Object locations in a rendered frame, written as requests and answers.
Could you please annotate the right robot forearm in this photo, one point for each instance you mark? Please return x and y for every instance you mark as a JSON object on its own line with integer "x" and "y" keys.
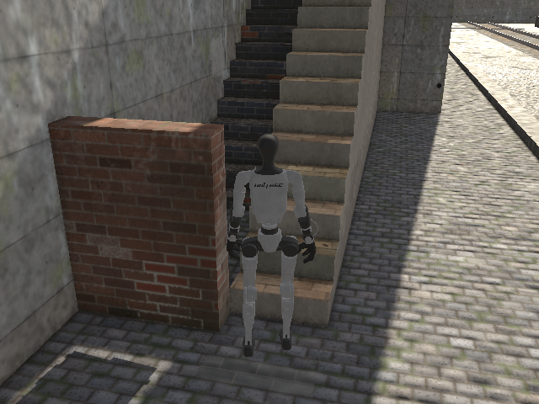
{"x": 306, "y": 228}

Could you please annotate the right robot upper arm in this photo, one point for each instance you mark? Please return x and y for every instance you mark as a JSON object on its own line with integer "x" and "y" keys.
{"x": 298, "y": 191}

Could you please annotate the left robot forearm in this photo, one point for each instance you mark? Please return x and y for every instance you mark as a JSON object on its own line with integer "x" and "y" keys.
{"x": 234, "y": 226}

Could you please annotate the left robot thigh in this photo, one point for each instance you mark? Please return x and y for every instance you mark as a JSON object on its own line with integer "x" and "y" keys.
{"x": 250, "y": 250}

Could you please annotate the robot right foot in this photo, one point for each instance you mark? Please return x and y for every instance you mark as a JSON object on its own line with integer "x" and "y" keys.
{"x": 285, "y": 342}

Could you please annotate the left robot upper arm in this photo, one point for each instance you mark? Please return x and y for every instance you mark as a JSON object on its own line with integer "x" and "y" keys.
{"x": 239, "y": 191}

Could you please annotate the left robot hand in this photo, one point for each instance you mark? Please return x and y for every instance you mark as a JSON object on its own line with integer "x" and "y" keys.
{"x": 231, "y": 246}

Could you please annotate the right robot hand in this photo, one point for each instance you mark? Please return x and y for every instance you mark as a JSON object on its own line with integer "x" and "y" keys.
{"x": 311, "y": 248}

